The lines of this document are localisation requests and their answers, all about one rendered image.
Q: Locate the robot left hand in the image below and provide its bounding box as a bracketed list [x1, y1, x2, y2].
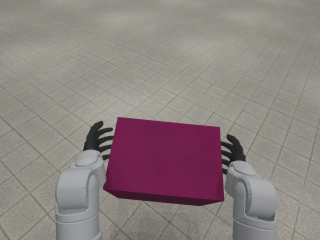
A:
[83, 121, 114, 160]

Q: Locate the robot right forearm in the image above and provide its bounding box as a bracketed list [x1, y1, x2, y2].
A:
[224, 160, 278, 240]

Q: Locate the robot left forearm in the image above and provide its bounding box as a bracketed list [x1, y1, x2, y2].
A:
[55, 149, 107, 240]

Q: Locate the carton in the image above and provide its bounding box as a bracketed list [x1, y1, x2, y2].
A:
[103, 117, 225, 206]

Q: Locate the robot right hand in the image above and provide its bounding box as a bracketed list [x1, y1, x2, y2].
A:
[221, 134, 246, 175]

